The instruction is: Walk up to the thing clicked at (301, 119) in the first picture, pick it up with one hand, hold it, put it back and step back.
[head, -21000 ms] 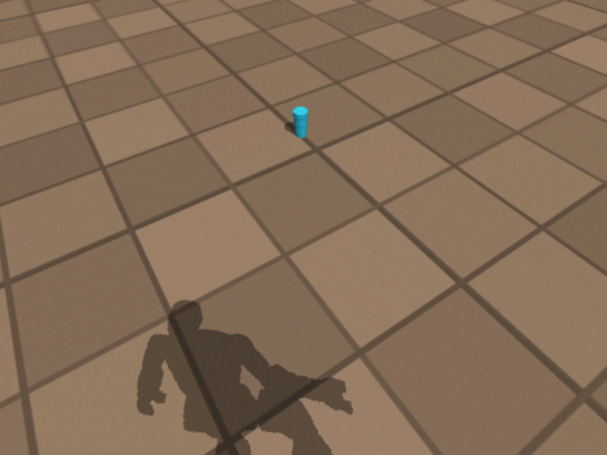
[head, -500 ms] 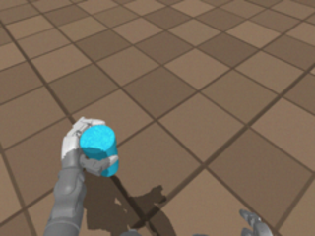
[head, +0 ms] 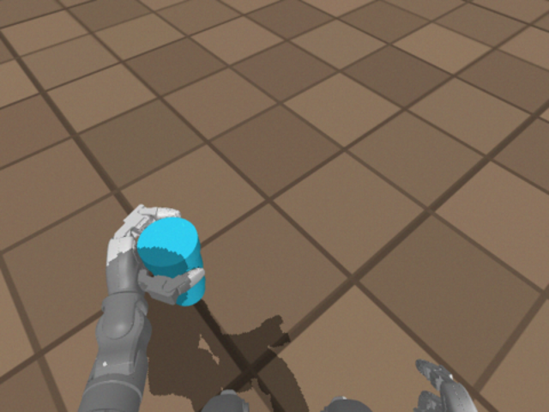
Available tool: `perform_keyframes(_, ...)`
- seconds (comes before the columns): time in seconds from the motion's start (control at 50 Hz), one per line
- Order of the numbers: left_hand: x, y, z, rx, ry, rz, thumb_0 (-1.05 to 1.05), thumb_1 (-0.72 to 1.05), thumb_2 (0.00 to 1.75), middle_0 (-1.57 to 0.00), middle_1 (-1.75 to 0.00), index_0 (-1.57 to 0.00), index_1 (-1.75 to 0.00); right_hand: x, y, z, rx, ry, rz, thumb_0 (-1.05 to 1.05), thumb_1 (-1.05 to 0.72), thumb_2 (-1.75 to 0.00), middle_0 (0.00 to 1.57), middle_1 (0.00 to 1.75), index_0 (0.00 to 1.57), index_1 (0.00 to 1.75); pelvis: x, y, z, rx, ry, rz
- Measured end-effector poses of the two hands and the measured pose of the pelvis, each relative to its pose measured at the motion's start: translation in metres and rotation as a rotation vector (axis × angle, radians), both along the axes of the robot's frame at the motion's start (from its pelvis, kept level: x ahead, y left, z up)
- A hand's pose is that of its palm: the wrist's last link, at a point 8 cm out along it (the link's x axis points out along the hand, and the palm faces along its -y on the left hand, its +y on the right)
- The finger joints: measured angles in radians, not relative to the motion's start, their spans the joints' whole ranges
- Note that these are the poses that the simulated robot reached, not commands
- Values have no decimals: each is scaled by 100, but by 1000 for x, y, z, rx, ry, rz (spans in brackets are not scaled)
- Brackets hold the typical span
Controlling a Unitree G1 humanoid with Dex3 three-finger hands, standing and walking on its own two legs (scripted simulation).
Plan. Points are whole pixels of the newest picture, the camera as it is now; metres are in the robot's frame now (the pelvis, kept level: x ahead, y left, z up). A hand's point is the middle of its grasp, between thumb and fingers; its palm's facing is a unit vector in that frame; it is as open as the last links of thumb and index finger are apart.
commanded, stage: crouch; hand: left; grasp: from the side
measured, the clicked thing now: (179, 267) +0.33 +0.16 +0.00
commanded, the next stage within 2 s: lower in 1.60 s
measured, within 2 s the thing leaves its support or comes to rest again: neither
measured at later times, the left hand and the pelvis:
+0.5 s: hand (189, 291) +0.37 +0.19 -0.20, palm faces +0.19 -0.98 -0.03, open 10.9 cm; pelvis -0.03 +0.00 -0.18, yaw -2 degrees
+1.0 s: hand (202, 311) +0.40 +0.20 -0.41, palm faces +0.21 -0.98 -0.04, open 10.9 cm; pelvis -0.07 +0.00 -0.36, yaw -6 degrees
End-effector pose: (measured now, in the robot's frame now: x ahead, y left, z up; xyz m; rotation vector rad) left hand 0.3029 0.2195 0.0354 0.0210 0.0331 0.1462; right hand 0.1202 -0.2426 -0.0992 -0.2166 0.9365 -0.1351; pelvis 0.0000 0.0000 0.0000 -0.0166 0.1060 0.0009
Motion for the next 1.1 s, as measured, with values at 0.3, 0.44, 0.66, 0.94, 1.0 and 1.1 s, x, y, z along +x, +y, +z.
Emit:
perform_keyframes(0.3, 19, 10, -133, 5, -8, 5, 3, -49, 104, -76, -102, -67, -105, -22, -25, -91, -63, 120, 32, 1, -90, -91, 20, 30, 20, 30, -18, -5, -91, -17, 272, -7)
perform_keyframes(0.44, 34, 19, -207, 7, -27, 33, 3, -49, 104, -76, -101, -67, -104, -35, -28, -166, -71, 195, 36, 1, -91, -91, 19, 30, 20, 30, -29, -4, -158, -25, 380, -25)
perform_keyframes(0.66, 48, 25, -310, 17, 7, 47, 3, -48, 104, -74, -104, -65, -106, -67, -18, -266, -41, 310, 57, 1, -93, -92, 20, 30, 20, 30, -50, -3, -244, -27, 461, -44)
perform_keyframes(0.94, 63, 30, -422, 12, 10, 72, 3, -47, 104, -73, -105, -64, -107, -122, -31, -360, -79, 436, 43, 0, -94, -92, 20, 30, 20, 30, -71, -5, -344, -30, 437, -70)
perform_keyframes(1.0, 67, 33, -438, 15, 14, 70, 3, -47, 104, -73, -105, -64, -107, -132, -33, -373, -91, 463, 39, 0, -94, -92, 20, 30, 20, 30, -73, -5, -359, -33, 425, -77)
perform_keyframes(1.1, 72, 37, -461, 11, 19, 67, 3, -47, 104, -73, -104, -65, -107, -143, -35, -389, -107, 502, 40, 0, -94, -92, 20, 30, 20, 30, -73, -4, -378, -41, 411, -88)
